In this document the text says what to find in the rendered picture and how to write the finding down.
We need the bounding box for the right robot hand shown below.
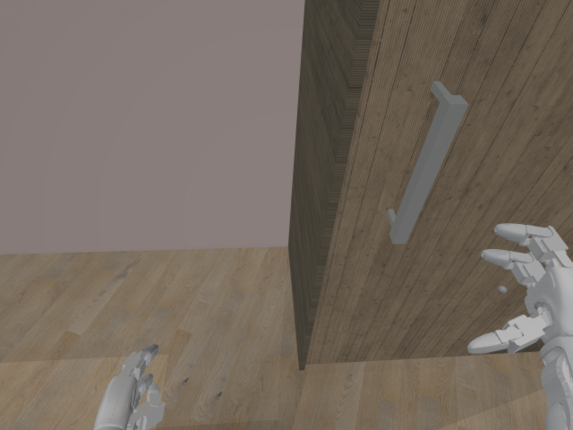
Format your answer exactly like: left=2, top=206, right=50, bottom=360
left=467, top=223, right=573, bottom=354

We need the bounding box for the robot right forearm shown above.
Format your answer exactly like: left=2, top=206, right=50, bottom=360
left=540, top=335, right=573, bottom=430

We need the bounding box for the handle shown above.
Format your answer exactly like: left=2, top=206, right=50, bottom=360
left=387, top=82, right=468, bottom=244

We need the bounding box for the left robot hand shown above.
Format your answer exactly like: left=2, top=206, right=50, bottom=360
left=93, top=344, right=166, bottom=430

